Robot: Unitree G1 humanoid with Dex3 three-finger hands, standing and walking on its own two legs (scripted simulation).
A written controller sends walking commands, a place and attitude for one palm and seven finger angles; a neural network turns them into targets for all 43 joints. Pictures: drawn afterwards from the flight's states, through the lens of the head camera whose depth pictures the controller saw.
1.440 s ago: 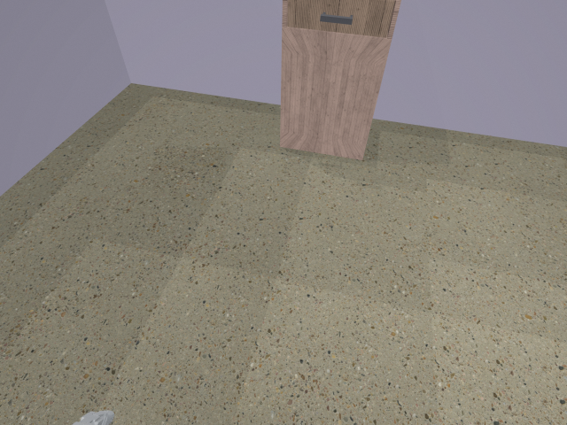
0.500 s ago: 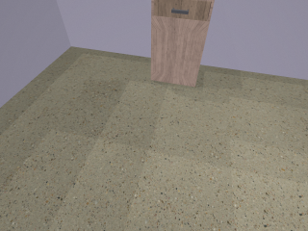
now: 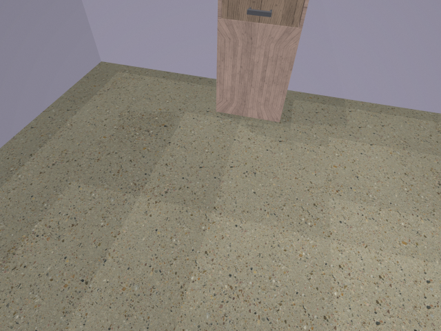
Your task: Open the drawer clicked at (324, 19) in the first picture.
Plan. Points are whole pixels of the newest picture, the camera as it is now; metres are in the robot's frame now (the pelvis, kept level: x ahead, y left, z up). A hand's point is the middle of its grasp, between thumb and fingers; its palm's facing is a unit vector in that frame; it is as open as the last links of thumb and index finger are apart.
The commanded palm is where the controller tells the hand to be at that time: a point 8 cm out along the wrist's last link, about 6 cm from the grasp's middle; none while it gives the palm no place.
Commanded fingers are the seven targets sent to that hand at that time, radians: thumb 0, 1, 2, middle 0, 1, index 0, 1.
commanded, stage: walk to a spot facing it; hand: left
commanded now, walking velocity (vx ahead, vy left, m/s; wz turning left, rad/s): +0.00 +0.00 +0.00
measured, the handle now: (259, 11) +1.67 -0.13 -0.03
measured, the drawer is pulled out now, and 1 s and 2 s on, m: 0.00 0.00 0.00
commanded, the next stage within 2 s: none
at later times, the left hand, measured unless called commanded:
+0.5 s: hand out of the picture +0.08 +0.17 -0.19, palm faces -0.11 -0.98 -0.18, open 7.4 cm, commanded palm none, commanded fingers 0.00 0.90 0.90 -0.20 -0.30 -0.20 -0.30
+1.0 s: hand (153, 296) +0.24 +0.17 -0.21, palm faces -0.10 -0.99 -0.13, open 7.3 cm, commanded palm none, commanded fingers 0.00 0.90 0.90 -0.20 -0.30 -0.20 -0.30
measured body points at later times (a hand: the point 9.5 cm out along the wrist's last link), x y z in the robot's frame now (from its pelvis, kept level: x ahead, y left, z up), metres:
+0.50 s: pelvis +0.08 -0.01 -0.02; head +0.09 -0.02 +0.43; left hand +0.08 +0.22 -0.17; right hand +0.02 -0.24 -0.18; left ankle +0.00 +0.13 -0.75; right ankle +0.07 -0.11 -0.75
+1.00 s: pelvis +0.29 +0.00 -0.03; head +0.31 +0.02 +0.42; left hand +0.24 +0.22 -0.19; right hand +0.36 -0.24 -0.16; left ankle +0.40 +0.08 -0.75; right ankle +0.11 -0.09 -0.68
